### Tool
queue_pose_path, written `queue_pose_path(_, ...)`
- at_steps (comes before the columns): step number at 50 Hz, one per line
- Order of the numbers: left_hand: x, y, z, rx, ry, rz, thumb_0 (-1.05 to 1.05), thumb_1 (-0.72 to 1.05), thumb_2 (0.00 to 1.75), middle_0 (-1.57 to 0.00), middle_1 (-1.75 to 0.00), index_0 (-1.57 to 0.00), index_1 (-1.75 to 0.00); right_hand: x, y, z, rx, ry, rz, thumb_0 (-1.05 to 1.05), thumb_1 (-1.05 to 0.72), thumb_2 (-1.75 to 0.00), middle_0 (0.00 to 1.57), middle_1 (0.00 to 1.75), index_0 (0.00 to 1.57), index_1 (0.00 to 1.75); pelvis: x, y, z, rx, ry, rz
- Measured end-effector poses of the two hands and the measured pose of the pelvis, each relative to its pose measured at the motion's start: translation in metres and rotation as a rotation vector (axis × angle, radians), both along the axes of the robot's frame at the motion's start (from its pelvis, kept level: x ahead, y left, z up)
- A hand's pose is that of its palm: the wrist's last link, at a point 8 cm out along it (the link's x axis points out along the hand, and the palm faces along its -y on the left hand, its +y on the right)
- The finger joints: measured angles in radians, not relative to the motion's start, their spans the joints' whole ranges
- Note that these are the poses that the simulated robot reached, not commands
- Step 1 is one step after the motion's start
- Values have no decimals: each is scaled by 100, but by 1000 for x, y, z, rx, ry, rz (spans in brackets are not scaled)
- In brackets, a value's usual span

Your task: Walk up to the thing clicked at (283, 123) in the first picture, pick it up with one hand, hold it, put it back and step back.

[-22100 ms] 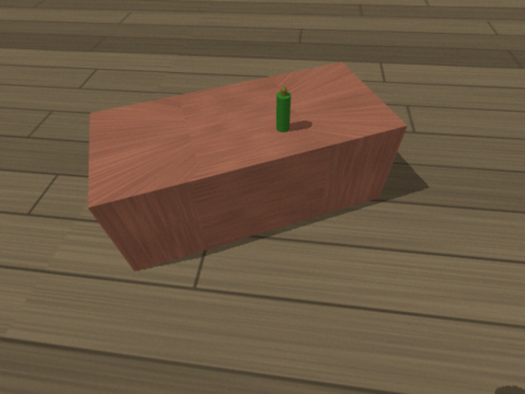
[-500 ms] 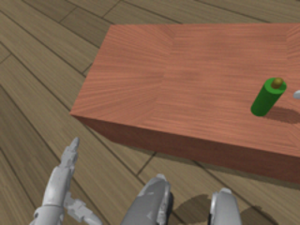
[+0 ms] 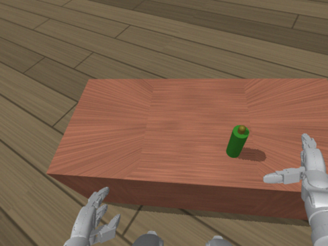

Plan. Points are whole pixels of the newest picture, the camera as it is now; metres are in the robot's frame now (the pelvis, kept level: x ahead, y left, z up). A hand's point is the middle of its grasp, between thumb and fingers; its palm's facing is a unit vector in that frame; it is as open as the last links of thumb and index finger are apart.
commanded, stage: home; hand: right
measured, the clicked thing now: (237, 140) +0.48 -0.18 -0.18
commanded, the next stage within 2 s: none
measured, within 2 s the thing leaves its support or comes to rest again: neither
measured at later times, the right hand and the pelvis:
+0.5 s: hand out of the picture +0.15 -0.16 -0.06, palm faces +0.14 +0.95 -0.26, open 17.5 cm; pelvis -0.01 +0.02 +0.01, yaw -2 degrees
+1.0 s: hand out of the picture +0.15 -0.16 -0.05, palm faces +0.14 +0.95 -0.28, open 17.6 cm; pelvis -0.02 +0.03 +0.01, yaw -2 degrees
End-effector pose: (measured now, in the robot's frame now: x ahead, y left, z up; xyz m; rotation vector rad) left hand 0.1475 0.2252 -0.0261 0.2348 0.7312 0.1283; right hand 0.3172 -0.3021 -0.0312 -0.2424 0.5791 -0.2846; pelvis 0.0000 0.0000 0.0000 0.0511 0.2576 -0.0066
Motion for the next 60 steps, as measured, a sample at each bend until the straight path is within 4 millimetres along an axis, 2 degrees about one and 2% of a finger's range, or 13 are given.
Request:
queue_pose_path(8, 10, 3, 3, -5, -5, 25, 0, 77, 82, -19, -28, -19, -28, -63, 42, 5, 48, -25, 28, -1, 49, -8, 7, 6, 6, 6, 6, 6, 11, -15, -74, -6)
queue_pose_path(16, -2, 16, -33, -23, 95, 80, 0, 86, 88, -20, -29, -20, -29, -136, 74, 8, 59, 49, 40, -1, 52, -6, 6, 6, 6, 6, 6, 13, 13, -21, -119, -10)
queue_pose_path(20, -9, 23, -42, -15, 107, 92, 1, 88, 89, -20, -29, -20, -30, -169, 89, 5, 69, 100, 37, -1, 54, -5, 6, 5, 6, 5, 2, 18, 11, -25, -132, -17)
queue_pose_path(23, -12, 28, -44, -2, 90, 94, 1, 88, 89, -20, -30, -20, -30, -185, 95, 2, 71, 129, 25, -1, 55, -5, 6, 5, 6, 5, -3, 22, 9, -29, -139, -22)
queue_pose_path(27, -12, 35, -41, 17, 44, 87, 1, 89, 90, -20, -30, -20, -30, -191, 98, 4, 57, 124, 17, -1, 55, -5, 6, 5, 6, 5, -9, 27, 8, -33, -147, -28)
queue_pose_path(37, -9, 45, -29, 41, -61, 76, 1, 90, 90, -21, -30, -20, -30, -189, 103, 12, 47, 83, 26, -1, 56, -4, 6, 5, 5, 5, -18, 31, 8, -37, -163, -25)
queue_pose_path(46, -9, 39, -31, 35, -72, 63, 1, 90, 90, -21, -30, -20, -31, -194, 102, 10, 48, 104, 24, -1, 57, -3, 6, 5, 5, 5, -19, 30, 6, -36, -161, -24)
queue_pose_path(60, -8, 30, -33, 40, -62, 71, 1, 90, 90, -21, -31, -21, -31, -184, 94, 10, 46, 110, 28, -1, 56, -4, 6, 5, 5, 5, -12, 22, 7, -30, -154, -19)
